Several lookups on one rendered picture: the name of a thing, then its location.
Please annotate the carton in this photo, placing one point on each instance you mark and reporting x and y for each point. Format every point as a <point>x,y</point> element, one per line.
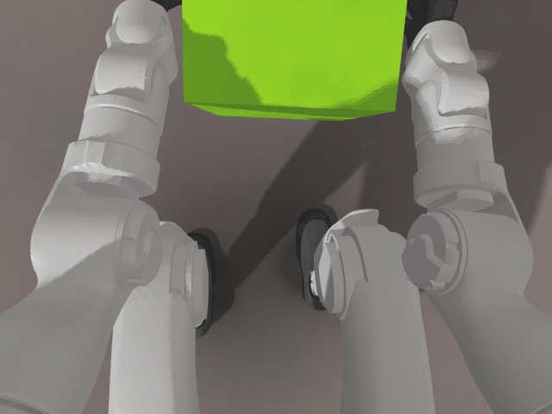
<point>330,60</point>

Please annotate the left robot forearm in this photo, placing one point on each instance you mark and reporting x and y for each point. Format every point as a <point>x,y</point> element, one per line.
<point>115,155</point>

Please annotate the robot right hand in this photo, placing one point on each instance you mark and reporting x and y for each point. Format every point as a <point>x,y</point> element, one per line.
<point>424,12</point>

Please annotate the right robot forearm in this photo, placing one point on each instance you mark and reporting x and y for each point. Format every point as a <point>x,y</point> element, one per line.
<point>452,126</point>

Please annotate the left robot thigh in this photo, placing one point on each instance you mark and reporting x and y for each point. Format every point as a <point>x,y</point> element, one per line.
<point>153,368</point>

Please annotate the left robot upper arm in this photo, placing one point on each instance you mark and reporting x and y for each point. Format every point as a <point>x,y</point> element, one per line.
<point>89,254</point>

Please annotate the robot left foot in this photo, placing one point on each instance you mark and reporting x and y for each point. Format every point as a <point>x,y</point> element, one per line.
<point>204,243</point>

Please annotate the right robot upper arm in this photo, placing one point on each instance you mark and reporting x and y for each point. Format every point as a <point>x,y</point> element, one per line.
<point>474,268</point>

